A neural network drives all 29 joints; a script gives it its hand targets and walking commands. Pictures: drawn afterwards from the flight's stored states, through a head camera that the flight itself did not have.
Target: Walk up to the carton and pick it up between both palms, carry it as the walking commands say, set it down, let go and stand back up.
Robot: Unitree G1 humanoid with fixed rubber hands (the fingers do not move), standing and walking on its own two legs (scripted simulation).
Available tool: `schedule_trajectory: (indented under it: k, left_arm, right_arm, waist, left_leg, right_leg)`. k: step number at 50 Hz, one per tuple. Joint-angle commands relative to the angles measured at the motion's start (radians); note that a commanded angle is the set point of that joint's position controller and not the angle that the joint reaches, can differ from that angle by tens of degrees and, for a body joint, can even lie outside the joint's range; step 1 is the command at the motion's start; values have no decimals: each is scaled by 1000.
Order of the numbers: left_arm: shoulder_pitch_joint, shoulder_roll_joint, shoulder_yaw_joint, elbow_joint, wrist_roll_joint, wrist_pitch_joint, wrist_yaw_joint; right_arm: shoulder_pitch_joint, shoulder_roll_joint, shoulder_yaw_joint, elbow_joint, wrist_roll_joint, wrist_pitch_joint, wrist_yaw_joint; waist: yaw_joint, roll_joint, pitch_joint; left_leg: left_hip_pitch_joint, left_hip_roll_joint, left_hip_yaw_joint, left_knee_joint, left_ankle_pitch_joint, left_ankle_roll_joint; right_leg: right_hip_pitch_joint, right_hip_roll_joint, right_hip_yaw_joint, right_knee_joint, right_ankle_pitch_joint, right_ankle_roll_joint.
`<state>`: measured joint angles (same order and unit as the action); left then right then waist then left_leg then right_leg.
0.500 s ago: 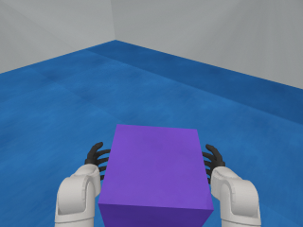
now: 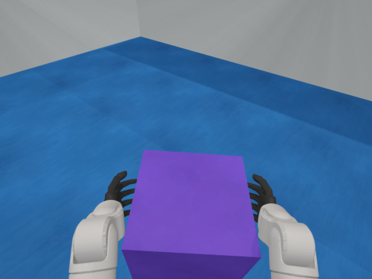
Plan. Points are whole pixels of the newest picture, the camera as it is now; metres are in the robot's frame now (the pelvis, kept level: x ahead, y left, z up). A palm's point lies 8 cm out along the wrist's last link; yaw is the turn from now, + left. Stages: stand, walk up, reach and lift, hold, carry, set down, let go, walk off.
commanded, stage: carry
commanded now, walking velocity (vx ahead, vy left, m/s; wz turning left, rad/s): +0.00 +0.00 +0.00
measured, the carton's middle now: (187, 224) +0.27 +0.00 +0.01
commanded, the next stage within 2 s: none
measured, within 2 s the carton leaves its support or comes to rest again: neither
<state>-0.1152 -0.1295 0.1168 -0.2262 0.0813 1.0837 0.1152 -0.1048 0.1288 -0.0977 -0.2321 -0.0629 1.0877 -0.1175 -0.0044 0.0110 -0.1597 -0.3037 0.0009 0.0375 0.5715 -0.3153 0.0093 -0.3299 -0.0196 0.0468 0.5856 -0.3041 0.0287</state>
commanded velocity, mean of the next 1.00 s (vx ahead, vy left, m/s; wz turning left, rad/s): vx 0.00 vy -0.04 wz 0.00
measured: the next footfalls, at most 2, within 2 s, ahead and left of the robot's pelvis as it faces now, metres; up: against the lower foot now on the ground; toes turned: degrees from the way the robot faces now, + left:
left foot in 1.48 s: +0.02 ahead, +0.06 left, +0.00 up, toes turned +4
right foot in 1.82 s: -0.01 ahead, -0.24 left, +0.00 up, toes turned -5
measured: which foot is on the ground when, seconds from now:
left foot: down 0.00-1.00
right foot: down 0.00-1.00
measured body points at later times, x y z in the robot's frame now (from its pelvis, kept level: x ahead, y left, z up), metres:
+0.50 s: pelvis +0.00 +0.00 +0.00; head -0.04 -0.01 +0.45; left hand +0.27 +0.15 +0.08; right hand +0.27 -0.15 +0.07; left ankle -0.01 +0.11 -0.73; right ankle +0.00 -0.14 -0.73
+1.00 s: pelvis -0.01 +0.00 +0.00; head -0.04 -0.01 +0.45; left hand +0.26 +0.15 +0.08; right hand +0.26 -0.15 +0.08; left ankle -0.01 +0.11 -0.73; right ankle +0.00 -0.14 -0.73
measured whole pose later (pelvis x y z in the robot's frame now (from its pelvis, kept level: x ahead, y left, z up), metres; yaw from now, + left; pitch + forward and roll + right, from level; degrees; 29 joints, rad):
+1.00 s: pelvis -0.01 +0.00 +0.00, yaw +0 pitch +2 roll +0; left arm -0.09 -0.13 0.10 -0.29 0.08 1.10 0.12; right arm -0.09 0.13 -0.09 -0.28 -0.06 1.10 -0.11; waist 0.00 0.01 -0.13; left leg -0.30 0.00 0.04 0.57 -0.30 0.01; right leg -0.33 -0.02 0.05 0.59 -0.29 0.03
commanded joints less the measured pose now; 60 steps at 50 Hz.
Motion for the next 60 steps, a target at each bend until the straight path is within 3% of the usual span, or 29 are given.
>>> schedule_trajectory:
  k: [1,2,3,4,5,6,8,9,10,12,15,19,20,22,25,27,28,31,32,35,37,39,44,46,49,52,54,58,60]
  left_arm:
    - [-435,-795,-592,-90,-234,-53,-147]
    - [-448,-765,-562,-45,-210,-64,-149]
    - [-428,-829,-632,-169,-256,-53,-144]
    - [-422,-765,-562,-42,-204,-58,-145]
    - [-459,-839,-643,-193,-264,-54,-142]
    - [-423,-722,-517,34,-176,-65,-147]
    - [-450,-806,-607,-130,-238,-62,-145]
    - [-430,-741,-533,6,-182,-73,-146]
    - [-465,-830,-633,-179,-255,-67,-143]
    - [-420,-754,-549,-36,-196,-67,-145]
    - [-454,-816,-611,-162,-246,-64,-142]
    - [-423,-749,-541,-25,-190,-65,-140]
    - [-460,-820,-623,-176,-250,-64,-139]
    - [-458,-805,-606,-163,-240,-57,-135]
    - [-415,-731,-520,11,-172,-73,-142]
    - [-452,-820,-607,-161,-243,-75,-139]
    - [-437,-753,-537,-18,-183,-78,-140]
    - [-467,-812,-614,-170,-243,-83,-138]
    - [-428,-756,-546,-41,-196,-79,-139]
    - [-425,-748,-550,-44,-191,-81,-138]
    - [-459,-809,-618,-186,-241,-77,-136]
    - [-428,-746,-543,-49,-187,-83,-137]
    - [-438,-786,-593,-142,-227,-64,-130]
    - [-439,-875,-683,-310,-305,-41,-123]
    - [-366,-877,-709,-380,-331,33,-105]
    - [-363,-855,-722,-423,-342,90,-100]
    - [-364,-841,-719,-441,-344,116,-102]
    - [-370,-870,-724,-462,-378,141,-111]
    - [-364,-869,-713,-467,-373,146,-115]
  right_arm:
    - [-437,792,561,-73,215,-53,156]
    - [-447,758,523,-25,190,-65,155]
    - [-439,819,595,-155,240,-54,153]
    - [-421,761,528,-18,189,-58,155]
    - [-452,839,608,-166,249,-50,154]
    - [-417,715,474,62,154,-64,157]
    - [-459,805,571,-114,225,-64,155]
    - [-435,732,493,20,169,-74,157]
    - [-461,830,596,-156,238,-64,153]
    - [-421,753,515,-13,183,-67,154]
    - [-475,811,583,-157,238,-63,153]
    - [-437,738,506,-21,177,-64,150]
    - [-458,813,578,-161,230,-61,147]
    - [-459,807,571,-138,233,-54,148]
    - [-434,717,480,10,159,-75,151]
    - [-480,813,585,-163,236,-76,148]
    - [-456,739,502,-16,173,-80,149]
    - [-464,813,575,-147,228,-80,150]
    - [-443,744,513,-44,180,-78,146]
    - [-436,741,509,-38,177,-81,148]
    - [-451,817,583,-152,229,-74,148]
    - [-445,746,515,-38,183,-83,149]
    - [-453,783,559,-135,219,-64,141]
    - [-470,867,647,-312,301,-44,135]
    - [-401,866,672,-381,334,28,118]
    - [-366,832,655,-415,319,83,107]
    - [-338,837,656,-410,309,113,104]
    - [-355,862,663,-459,315,138,97]
    - [-351,874,677,-459,321,147,98]
  waist:
    - [1,-36,-206]
    - [1,-24,-208]
    - [0,-19,-218]
    - [1,-39,-219]
    - [0,-34,-213]
    - [0,-31,-193]
    - [2,-24,-198]
    - [2,-14,-203]
    - [1,-48,-194]
    - [2,-20,-225]
    - [2,-48,-207]
    - [-1,-41,-194]
    - [-1,-44,-199]
    - [0,-36,-211]
    - [1,-27,-185]
    - [1,-50,-194]
    - [1,-20,-175]
    - [-1,-38,-196]
    - [0,-60,-180]
    - [-1,-30,-182]
    - [0,-39,-195]
    - [0,-32,-197]
    - [1,-46,-196]
    - [-2,-24,-186]
    - [-14,38,-194]
    - [-18,147,-140]
    - [-20,116,-103]
    - [-4,140,-117]
    - [-4,52,-111]
  left_leg:
    - [122,129,-54,-54,417,36]
    - [116,129,-59,-59,401,39]
    - [127,126,-55,-54,411,37]
    - [122,125,-52,-58,393,37]
    - [119,128,-55,-59,392,35]
    - [113,127,-53,-66,382,33]
    - [118,132,-61,-74,394,34]
    - [123,135,-65,-74,406,41]
    - [122,137,-62,-71,401,38]
    - [134,128,-56,-61,411,36]
    - [120,130,-55,-69,365,37]
    - [121,128,-52,-69,362,36]
    - [117,129,-54,-75,352,33]
    - [130,133,-61,-70,392,36]
    - [112,130,-60,-83,368,35]
    - [118,135,-63,-81,383,37]
    - [118,132,-58,-82,383,36]
    - [119,131,-54,-79,331,33]
    - [103,128,-60,-86,333,34]
    - [126,134,-53,-79,350,32]
    - [125,132,-57,-77,377,34]
    - [121,132,-55,-78,353,34]
    - [128,131,-53,-73,376,34]
    - [143,170,-75,-77,426,29]
    - [192,261,-159,-90,493,67]
    - [194,376,-294,-154,584,138]
    - [131,420,-320,-196,416,164]
    - [86,347,-204,-94,553,109]
    - [18,265,-133,13,348,46]
  right_leg:
    - [67,-93,-1,-47,393,-52]
    - [72,-93,2,-47,383,-54]
    - [74,-93,1,-46,392,-52]
    - [82,-97,4,-51,399,-56]
    - [77,-92,-1,-51,388,-53]
    - [65,-92,2,-55,381,-54]
    - [69,-88,-5,-53,344,-49]
    - [67,-86,-6,-53,337,-50]
    - [63,-87,-7,-61,343,-46]
    - [79,-92,0,-53,377,-56]
    - [69,-90,-1,-62,350,-51]
    - [72,-92,2,-67,374,-52]
    - [75,-93,-4,-63,364,-48]
    - [75,-88,-4,-56,367,-51]
    - [60,-86,1,-64,326,-54]
    - [69,-88,-4,-61,337,-53]
    - [57,-85,-1,-59,337,-52]
    - [68,-92,3,-75,344,-52]
    - [67,-90,2,-76,341,-52]
    - [58,-90,-1,-72,340,-49]
    - [75,-91,-3,-68,359,-48]
    - [79,-90,-3,-71,354,-54]
    - [72,-89,-5,-62,370,-51]
    - [41,-70,-17,-44,312,-39]
    - [-51,-36,-51,39,184,-22]
    - [-154,-1,-85,119,-154,4]
    - [-164,-32,-65,175,-194,4]
    - [-59,-4,-109,10,-105,-3]
    - [21,-23,-31,-134,5,-30]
